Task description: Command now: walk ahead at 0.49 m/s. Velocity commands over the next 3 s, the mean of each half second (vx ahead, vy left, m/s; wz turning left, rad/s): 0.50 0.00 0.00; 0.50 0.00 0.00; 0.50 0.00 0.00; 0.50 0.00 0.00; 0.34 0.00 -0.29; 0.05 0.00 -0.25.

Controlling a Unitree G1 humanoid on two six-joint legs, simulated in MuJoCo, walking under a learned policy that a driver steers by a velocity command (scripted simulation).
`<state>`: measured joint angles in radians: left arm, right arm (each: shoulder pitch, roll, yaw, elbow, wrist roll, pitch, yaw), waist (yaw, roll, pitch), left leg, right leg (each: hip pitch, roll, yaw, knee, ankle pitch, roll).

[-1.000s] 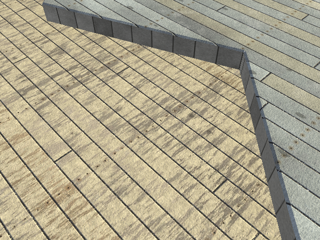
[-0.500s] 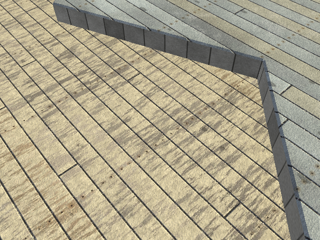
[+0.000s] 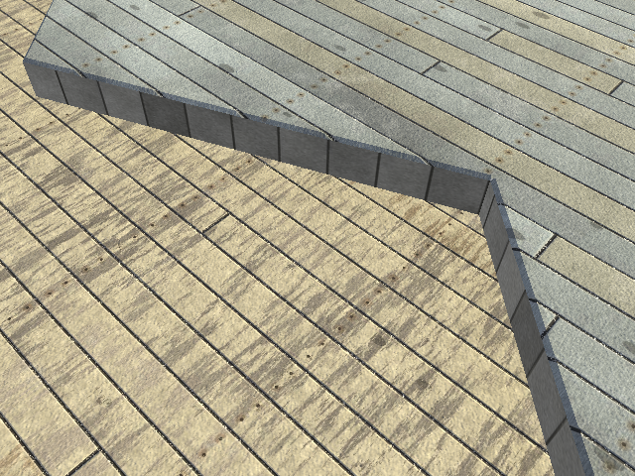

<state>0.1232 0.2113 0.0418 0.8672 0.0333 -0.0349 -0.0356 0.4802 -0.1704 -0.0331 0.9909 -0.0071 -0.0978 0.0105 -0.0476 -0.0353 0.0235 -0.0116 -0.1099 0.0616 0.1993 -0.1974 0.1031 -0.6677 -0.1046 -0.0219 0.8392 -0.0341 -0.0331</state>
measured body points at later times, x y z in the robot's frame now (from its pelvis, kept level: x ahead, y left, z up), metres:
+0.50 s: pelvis +0.28 -0.05 +0.00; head +0.30 -0.06 +0.45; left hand +0.25 +0.20 -0.14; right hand +0.38 -0.30 -0.14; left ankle +0.37 +0.10 -0.67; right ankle +0.26 -0.11 -0.75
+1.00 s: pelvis +0.56 +0.01 +0.00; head +0.58 +0.02 +0.45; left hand +0.62 +0.26 -0.15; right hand +0.56 -0.24 -0.14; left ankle +0.56 +0.06 -0.75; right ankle +0.58 -0.14 -0.67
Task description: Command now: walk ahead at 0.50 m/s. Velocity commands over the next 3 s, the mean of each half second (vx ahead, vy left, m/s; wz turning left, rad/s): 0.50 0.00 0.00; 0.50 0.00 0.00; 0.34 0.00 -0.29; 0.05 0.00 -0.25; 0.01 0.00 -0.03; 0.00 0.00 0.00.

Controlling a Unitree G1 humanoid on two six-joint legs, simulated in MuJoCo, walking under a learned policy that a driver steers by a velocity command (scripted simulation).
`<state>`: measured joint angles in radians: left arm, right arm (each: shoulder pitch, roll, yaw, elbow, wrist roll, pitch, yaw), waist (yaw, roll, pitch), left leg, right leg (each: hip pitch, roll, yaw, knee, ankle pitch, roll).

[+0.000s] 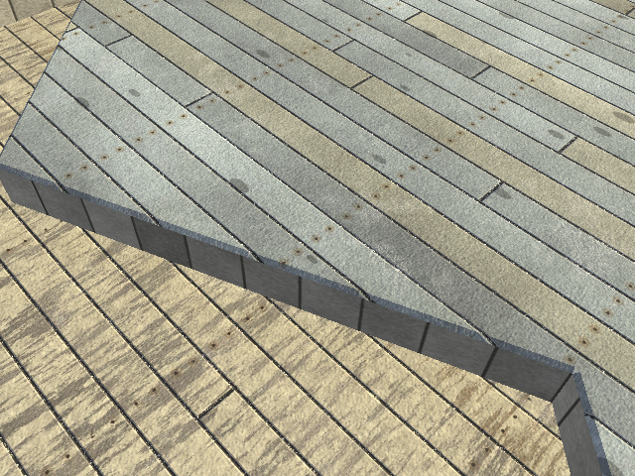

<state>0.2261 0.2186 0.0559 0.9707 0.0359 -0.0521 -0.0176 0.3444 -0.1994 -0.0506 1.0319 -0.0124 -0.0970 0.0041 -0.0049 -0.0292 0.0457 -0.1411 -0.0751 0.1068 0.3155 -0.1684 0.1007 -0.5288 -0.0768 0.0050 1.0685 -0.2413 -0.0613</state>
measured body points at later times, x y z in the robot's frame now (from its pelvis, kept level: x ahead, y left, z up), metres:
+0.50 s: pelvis +0.27 -0.06 +0.00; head +0.29 -0.07 +0.44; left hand +0.32 +0.20 -0.14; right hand +0.28 -0.30 -0.16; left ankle +0.21 +0.08 -0.66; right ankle +0.30 -0.12 -0.75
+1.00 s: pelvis +0.53 -0.01 -0.01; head +0.56 +0.00 +0.44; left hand +0.51 +0.23 -0.17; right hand +0.64 -0.25 -0.14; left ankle +0.59 +0.05 -0.75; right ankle +0.39 -0.12 -0.65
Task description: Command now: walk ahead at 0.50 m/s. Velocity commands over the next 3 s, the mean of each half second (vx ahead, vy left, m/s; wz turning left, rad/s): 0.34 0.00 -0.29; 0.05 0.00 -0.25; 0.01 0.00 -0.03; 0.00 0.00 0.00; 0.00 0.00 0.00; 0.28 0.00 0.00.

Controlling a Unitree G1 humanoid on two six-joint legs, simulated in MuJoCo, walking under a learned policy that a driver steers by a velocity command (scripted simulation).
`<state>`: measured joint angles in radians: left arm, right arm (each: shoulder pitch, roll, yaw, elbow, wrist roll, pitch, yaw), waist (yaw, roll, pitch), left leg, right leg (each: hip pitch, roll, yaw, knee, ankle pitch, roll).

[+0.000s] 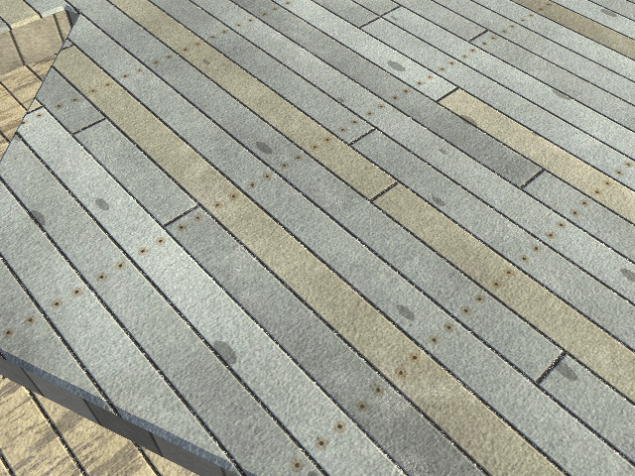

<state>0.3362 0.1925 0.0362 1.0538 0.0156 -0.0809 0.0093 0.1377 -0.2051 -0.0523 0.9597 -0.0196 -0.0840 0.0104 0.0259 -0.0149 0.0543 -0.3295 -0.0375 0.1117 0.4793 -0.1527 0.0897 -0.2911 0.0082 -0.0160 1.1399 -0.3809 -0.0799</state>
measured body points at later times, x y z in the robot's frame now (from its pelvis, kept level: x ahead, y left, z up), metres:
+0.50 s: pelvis +0.23 -0.05 +0.01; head +0.28 -0.04 +0.46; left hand +0.49 +0.08 -0.09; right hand +0.11 -0.25 -0.13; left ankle +0.07 +0.06 -0.72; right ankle +0.38 -0.13 -0.58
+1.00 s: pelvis +0.36 -0.10 +0.15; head +0.37 -0.15 +0.60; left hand +0.52 +0.10 +0.05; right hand +0.39 -0.35 +0.00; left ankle +0.50 +0.05 -0.51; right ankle +0.39 -0.13 -0.59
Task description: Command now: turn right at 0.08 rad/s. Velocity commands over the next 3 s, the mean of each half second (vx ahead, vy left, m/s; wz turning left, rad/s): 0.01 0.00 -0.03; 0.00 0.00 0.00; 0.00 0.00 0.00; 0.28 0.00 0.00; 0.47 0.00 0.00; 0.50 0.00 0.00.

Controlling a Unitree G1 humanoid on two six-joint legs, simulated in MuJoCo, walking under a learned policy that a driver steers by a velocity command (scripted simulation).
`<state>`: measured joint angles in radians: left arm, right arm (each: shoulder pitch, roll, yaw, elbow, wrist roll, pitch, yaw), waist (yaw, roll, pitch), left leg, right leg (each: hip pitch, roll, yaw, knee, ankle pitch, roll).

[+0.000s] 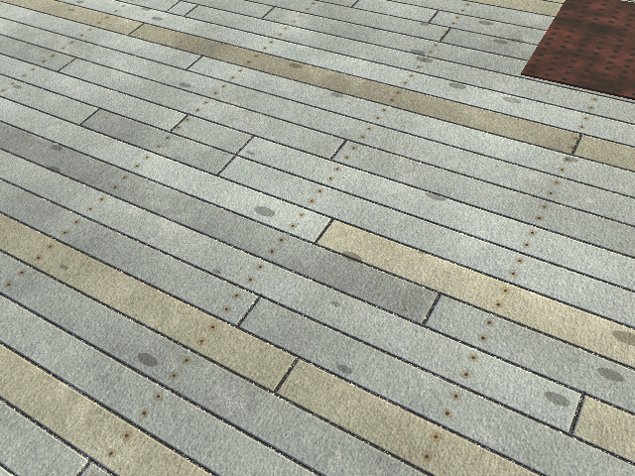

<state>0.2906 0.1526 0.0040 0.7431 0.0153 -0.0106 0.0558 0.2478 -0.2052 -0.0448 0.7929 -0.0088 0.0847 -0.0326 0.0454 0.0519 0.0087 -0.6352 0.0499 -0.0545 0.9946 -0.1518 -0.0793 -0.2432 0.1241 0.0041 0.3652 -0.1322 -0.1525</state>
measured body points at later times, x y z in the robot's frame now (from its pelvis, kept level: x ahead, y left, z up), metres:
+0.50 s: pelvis +0.07 +0.05 +0.00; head +0.07 +0.05 +0.45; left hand +0.12 +0.29 -0.14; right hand +0.13 -0.19 -0.14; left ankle +0.05 +0.16 -0.74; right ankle +0.03 -0.02 -0.74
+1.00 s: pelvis +0.07 +0.07 +0.00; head +0.07 +0.06 +0.45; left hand +0.06 +0.30 -0.15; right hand +0.06 -0.16 -0.15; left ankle +0.05 +0.16 -0.74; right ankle +0.03 -0.02 -0.74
